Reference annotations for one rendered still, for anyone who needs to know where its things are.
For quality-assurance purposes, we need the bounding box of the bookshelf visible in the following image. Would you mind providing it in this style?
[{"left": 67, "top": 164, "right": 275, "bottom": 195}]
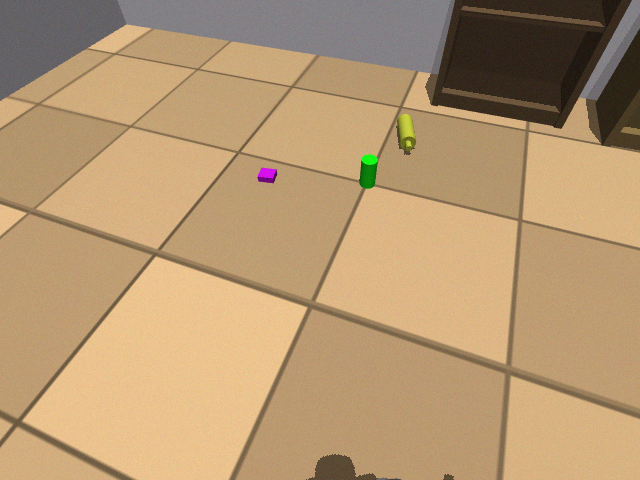
[
  {"left": 595, "top": 29, "right": 640, "bottom": 151},
  {"left": 431, "top": 0, "right": 632, "bottom": 129}
]

